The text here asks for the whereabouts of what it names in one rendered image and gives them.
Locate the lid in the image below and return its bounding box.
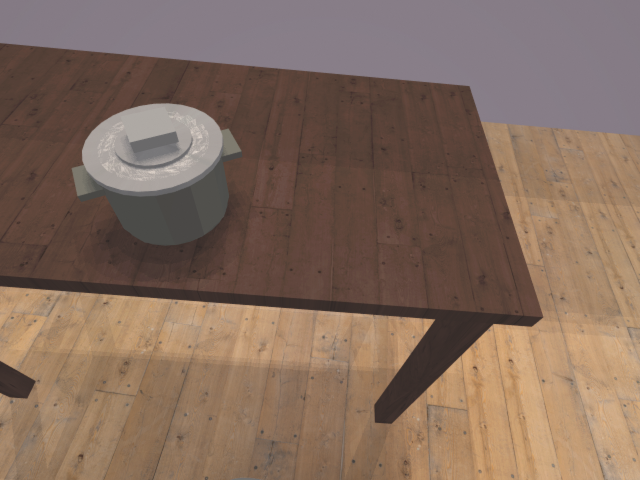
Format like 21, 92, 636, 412
82, 103, 223, 197

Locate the table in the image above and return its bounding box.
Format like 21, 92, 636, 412
0, 43, 543, 424

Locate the knob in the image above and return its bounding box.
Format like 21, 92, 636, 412
121, 107, 179, 153

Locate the pot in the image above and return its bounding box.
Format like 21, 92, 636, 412
72, 129, 242, 246

